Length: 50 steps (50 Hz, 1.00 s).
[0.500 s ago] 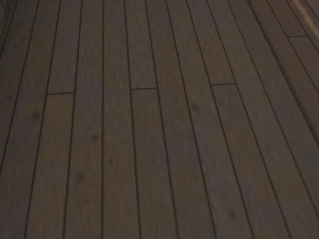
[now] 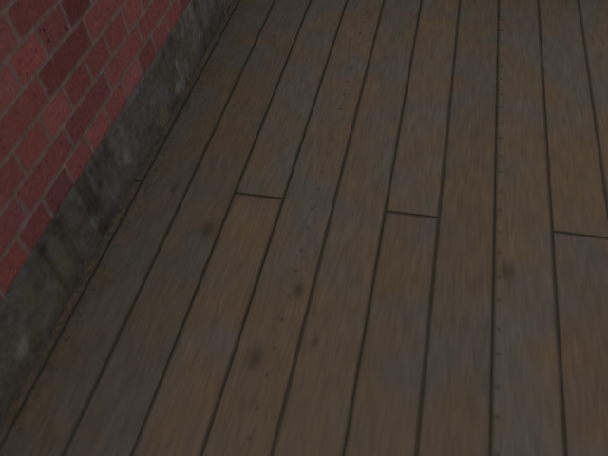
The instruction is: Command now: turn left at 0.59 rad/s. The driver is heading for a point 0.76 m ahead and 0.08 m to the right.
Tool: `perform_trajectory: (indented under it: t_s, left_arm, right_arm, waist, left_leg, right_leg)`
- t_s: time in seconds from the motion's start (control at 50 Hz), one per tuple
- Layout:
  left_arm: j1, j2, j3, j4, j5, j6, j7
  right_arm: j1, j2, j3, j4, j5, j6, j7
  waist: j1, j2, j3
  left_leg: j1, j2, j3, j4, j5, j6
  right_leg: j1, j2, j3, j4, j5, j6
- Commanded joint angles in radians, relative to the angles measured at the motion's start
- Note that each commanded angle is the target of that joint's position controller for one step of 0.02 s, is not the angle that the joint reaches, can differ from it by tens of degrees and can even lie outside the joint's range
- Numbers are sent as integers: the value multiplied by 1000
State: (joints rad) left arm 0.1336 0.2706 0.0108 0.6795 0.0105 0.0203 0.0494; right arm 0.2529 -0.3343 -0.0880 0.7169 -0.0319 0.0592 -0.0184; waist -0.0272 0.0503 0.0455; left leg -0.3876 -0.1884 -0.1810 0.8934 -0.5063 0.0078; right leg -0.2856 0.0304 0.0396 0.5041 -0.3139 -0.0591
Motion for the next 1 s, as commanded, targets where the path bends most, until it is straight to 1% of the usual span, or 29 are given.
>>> perform_trajectory:
  t_s: [0.02, 0.06, 0.1, 0.12, 0.16, 0.2, 0.22, 0.28, 0.32, 0.34, 0.36, 0.38, 0.4, 0.42, 0.44, 0.46, 0.48, 0.5, 0.54, 0.58, 0.66, 0.76, 0.84, 0.88, 0.92, 0.94, 0.96, 0.98, 1.0]
  left_arm:
    - [-47, 116, 38, -75, 1, -9, 3]
    - [-35, 96, 39, -79, -4, -9, 5]
    - [13, 87, 41, -69, -3, -8, 0]
    - [48, 90, 44, -52, -2, -13, 2]
    - [88, 118, 58, -32, -7, -28, 5]
    - [73, 120, 61, -28, -8, -39, 0]
    - [66, 124, 62, -22, -2, -41, 0]
    - [72, 141, 68, -1, 7, -40, -5]
    - [57, 143, 67, 14, 6, -23, -5]
    - [60, 113, 54, 19, -4, -13, -5]
    - [105, 82, 46, 36, 2, -9, -8]
    - [150, 2, 26, 11, 13, -6, -15]
    - [172, -17, 24, 25, -3, -3, -6]
    - [121, 36, 26, 14, -16, 7, 4]
    - [70, 89, 45, 23, -15, 11, 3]
    - [90, 90, 48, 57, -13, 12, -4]
    - [137, 81, 46, 97, -13, 16, -11]
    - [189, 72, 47, 131, -7, 25, -23]
    - [209, 60, 50, 155, -9, 27, -29]
    - [179, 56, 52, 151, -7, 29, -31]
    - [166, 59, 63, 170, 16, 28, -25]
    - [138, 25, 55, 160, 14, 32, -39]
    - [148, 25, 54, 139, 3, 30, -35]
    - [135, 31, 52, 114, 4, 24, -42]
    - [179, 33, 53, 119, 5, 12, -50]
    - [203, 114, 76, 118, 16, 1, -40]
    - [208, 206, 93, 89, 11, -7, -34]
    - [267, 235, 109, 96, 6, -1, -21]
    - [216, 189, 104, 98, 1, 8, -13]
  right_arm:
    - [25, -115, -32, -36, 13, 6, 25]
    - [27, -103, -30, -25, 35, 27, 33]
    - [-3, -71, -17, -31, 33, 34, 41]
    - [-28, -52, -7, -37, 19, 35, 41]
    - [-48, -37, 5, -32, 5, 39, 41]
    - [-50, -30, 13, -26, 10, 39, 39]
    - [-59, -19, 23, -20, 3, 30, 41]
    - [-99, -8, 39, -24, 6, 16, 32]
    - [-57, -2, 45, 6, 5, 11, 20]
    - [-23, 4, 50, 26, 3, 6, 16]
    - [-13, -10, 53, 34, -5, -7, 12]
    - [-2, -79, 52, 15, -15, -19, 2]
    - [-30, -135, 41, -1, -10, -35, -7]
    - [9, -149, 22, 35, -13, -35, -16]
    - [-49, -70, 44, 43, -11, -37, -14]
    - [-105, -1, 68, 44, -12, -37, -11]
    - [-111, 29, 78, 50, -16, -38, -13]
    - [-95, 49, 88, 58, 1, -48, -16]
    - [-70, 4, 74, 81, 1, -52, -27]
    - [-57, -27, 59, 92, 6, -50, -37]
    - [-18, -29, 41, 97, 10, -55, -46]
    - [-15, -20, 28, 93, 1, -47, -52]
    - [-37, -52, 13, 89, -3, -52, -49]
    - [-64, -82, 4, 83, 2, -51, -33]
    - [-64, -90, -2, 87, 6, -43, -23]
    - [-32, -59, 1, 85, -5, -34, -17]
    - [2, 19, 20, 60, -25, -23, -18]
    - [-73, 19, 29, 24, -9, -19, -35]
    - [-112, -27, 24, 16, -6, -18, -33]
  waist:
    - [-11, -186, -92]
    - [-6, -204, -93]
    - [17, -212, -71]
    - [32, -194, -71]
    - [46, -199, -68]
    - [36, -212, -82]
    - [41, -221, -78]
    - [58, -247, -86]
    - [28, -239, -89]
    - [6, -202, -97]
    - [5, -94, -123]
    - [34, 152, -153]
    - [62, 78, -83]
    - [-8, 150, -118]
    - [21, 88, -33]
    - [49, 83, -22]
    - [58, 107, -29]
    - [61, 93, -37]
    - [59, 64, -41]
    - [43, 56, -56]
    - [22, 50, -11]
    - [5, 50, -18]
    - [32, 52, -51]
    - [43, 46, -79]
    - [76, -3, -95]
    - [75, -172, -98]
    - [33, -335, -65]
    - [104, -328, -88]
    - [83, -226, -41]
  left_leg:
    - [-121, 64, 52, 260, 90, -44]
    - [-144, 76, 86, 288, 131, -77]
    - [-163, 89, 95, 201, 133, -94]
    - [-170, 90, 99, 159, 124, -89]
    - [-161, 93, 84, 99, 115, -76]
    - [-119, 111, 99, 26, 108, -59]
    - [-78, 117, 131, -30, 105, -47]
    - [45, 126, 207, -176, 75, -20]
    - [152, 126, 241, -337, 165, 1]
    - [257, 128, 234, -478, 276, 17]
    - [374, 192, 112, -570, 326, 18]
    - [456, 473, -231, -620, 403, 47]
    - [375, 548, -241, -568, 764, 118]
    - [276, 543, -260, -621, 530, 205]
    - [234, 466, -209, -663, 377, 184]
    - [220, 411, -130, -677, 359, 143]
    - [223, 375, -56, -674, 441, 123]
    - [237, 371, -7, -664, 529, 114]
    - [278, 356, 45, -616, 651, 124]
    - [300, 386, 52, -612, 633, 151]
    - [330, 435, 37, -621, 591, 212]
    - [342, 458, 60, -609, 508, 244]
    - [309, 479, 103, -562, 622, 230]
    - [291, 504, 121, -528, 645, 210]
    - [214, 459, 205, -420, 529, 133]
    - [108, 362, 300, -226, 329, 58]
    - [-123, 202, 345, -23, -134, -14]
    - [-222, 138, 223, 78, -175, -23]
    - [-261, 181, 175, 131, -96, -25]
  right_leg:
    - [141, -233, 179, -192, 371, -107]
    - [154, -217, 120, -186, 357, -114]
    - [168, -226, 108, -190, 301, -126]
    - [189, -233, 118, -190, 293, -136]
    - [206, -267, 151, -183, 304, -155]
    - [191, -281, 142, -178, 297, -164]
    - [169, -268, 112, -176, 298, -162]
    - [112, -256, 89, -156, 286, -162]
    - [58, -246, 64, -94, 304, -138]
    - [-4, -232, 52, -50, 271, -102]
    - [-84, -189, 11, 39, 146, -45]
    - [-221, -93, -70, 264, -209, 24]
    - [-274, -31, -49, 314, -259, 34]
    - [-226, -55, -7, 340, -258, 26]
    - [-236, -71, 18, 375, -171, 30]
    - [-209, -73, 30, 361, -118, 41]
    - [-173, -66, 26, 368, -86, 53]
    - [-142, -55, 38, 364, -71, 63]
    - [-152, -20, 49, 415, -72, 73]
    - [-174, -19, 28, 434, -81, 80]
    - [-235, -17, 18, 459, -150, 83]
    - [-224, -40, -32, 392, -187, 66]
    - [-118, -48, -55, 292, -171, 41]
    - [-51, -47, -80, 203, -130, 23]
    - [96, -22, -76, -28, 48, -1]
    - [183, -122, 135, -213, 57, -34]
    - [290, -385, 467, -208, 482, -99]
    - [267, -410, 531, -245, 428, -243]
    - [230, -352, 495, -268, 217, -243]
